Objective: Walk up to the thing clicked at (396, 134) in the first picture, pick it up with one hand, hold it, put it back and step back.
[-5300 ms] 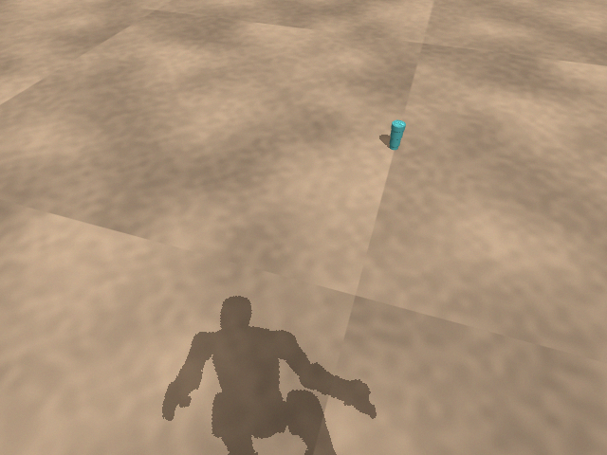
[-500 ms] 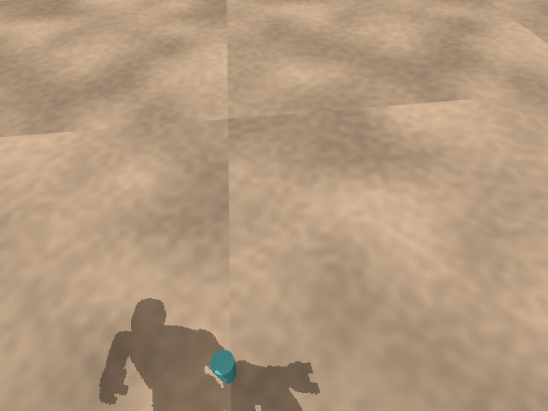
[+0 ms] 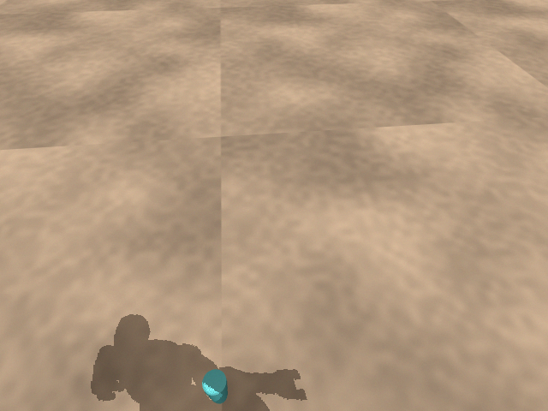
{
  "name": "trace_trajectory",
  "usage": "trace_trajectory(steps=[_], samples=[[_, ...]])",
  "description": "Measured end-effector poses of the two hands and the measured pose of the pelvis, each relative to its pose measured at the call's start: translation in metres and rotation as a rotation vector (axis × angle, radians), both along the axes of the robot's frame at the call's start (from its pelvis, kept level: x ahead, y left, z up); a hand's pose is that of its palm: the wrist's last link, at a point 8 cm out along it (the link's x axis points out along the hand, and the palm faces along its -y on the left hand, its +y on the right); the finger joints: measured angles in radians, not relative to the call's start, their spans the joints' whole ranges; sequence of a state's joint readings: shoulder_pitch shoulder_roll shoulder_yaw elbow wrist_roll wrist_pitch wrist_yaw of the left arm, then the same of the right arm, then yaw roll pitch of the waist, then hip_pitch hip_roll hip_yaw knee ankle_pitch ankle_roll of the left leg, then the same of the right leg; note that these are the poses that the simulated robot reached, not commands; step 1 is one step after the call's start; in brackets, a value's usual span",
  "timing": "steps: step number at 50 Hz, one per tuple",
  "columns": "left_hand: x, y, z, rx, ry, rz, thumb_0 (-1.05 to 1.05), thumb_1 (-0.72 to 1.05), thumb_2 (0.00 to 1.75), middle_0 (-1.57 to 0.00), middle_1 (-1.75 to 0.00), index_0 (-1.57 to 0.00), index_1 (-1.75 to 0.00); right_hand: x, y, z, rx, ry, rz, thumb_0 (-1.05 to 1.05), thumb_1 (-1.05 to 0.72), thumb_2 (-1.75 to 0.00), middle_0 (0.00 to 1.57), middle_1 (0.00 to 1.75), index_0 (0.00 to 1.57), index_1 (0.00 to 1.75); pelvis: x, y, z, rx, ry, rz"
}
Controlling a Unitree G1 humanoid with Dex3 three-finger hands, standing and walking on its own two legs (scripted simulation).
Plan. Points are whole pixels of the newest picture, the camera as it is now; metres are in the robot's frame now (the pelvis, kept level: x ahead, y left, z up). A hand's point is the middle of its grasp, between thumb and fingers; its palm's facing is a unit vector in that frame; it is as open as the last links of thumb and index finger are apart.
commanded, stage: walk up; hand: left
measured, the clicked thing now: (217, 389) +0.36 +0.19 -0.71
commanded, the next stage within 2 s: stand in 0.60 s
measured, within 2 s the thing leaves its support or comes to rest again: neither
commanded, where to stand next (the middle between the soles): +0.03 +0.00 m, yaw +1 degrees
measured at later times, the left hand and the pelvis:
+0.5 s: hand out of the picture +0.07 +0.26 -0.16, palm faces +0.00 -0.95 -0.33, open 7.4 cm; pelvis +0.01 +0.01 +0.00, yaw +0 degrees
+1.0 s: hand out of the picture +0.09 +0.26 -0.15, palm faces -0.01 -0.94 -0.34, open 7.4 cm; pelvis +0.01 +0.00 +0.00, yaw +1 degrees
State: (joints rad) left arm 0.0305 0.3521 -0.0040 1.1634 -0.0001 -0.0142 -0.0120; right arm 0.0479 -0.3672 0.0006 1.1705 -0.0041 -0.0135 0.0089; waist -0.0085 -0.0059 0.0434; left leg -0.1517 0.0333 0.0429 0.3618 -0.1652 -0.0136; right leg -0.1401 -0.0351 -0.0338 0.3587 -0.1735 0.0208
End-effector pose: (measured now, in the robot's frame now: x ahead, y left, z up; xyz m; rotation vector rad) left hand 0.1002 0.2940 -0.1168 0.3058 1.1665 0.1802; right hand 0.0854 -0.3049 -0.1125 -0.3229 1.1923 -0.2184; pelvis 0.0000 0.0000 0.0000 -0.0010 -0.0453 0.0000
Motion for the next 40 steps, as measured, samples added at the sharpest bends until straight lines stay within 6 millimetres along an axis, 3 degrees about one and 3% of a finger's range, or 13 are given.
trace_trajectory(steps=[16,40], samples=[[-0.037,0.008,-0.005,0.001,0.096,0.047,0.01,0.91,0.9,-0.2,-0.3,-0.2,-0.3,-0.014,0.013,-0.006,0.023,0.057,-0.008,0.01,-0.91,-0.9,0.2,0.3,0.2,0.3,0.003,0.004,0.002,-0.001,0.003,0.003],[-0.017,0.007,-0.002,0.005,0.054,0.025,0.01,0.91,0.9,-0.2,-0.3,-0.2,-0.3,0.001,0.014,-0.003,0.016,0.029,0.004,0.01,-0.91,-0.9,0.2,0.3,0.2,0.3,0.009,0.005,0.003,-0.001,0.01,0.011]])
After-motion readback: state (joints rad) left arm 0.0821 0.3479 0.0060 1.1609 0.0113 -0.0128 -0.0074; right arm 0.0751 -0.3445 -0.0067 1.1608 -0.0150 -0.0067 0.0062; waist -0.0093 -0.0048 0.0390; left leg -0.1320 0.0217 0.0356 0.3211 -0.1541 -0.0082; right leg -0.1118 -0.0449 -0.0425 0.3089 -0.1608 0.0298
